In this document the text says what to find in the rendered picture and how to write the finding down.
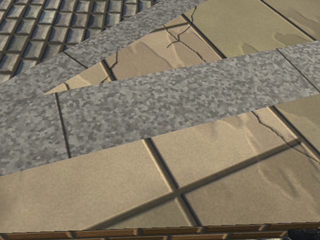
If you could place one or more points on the right robot hand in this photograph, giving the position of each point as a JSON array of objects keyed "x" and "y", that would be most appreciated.
[{"x": 304, "y": 234}]

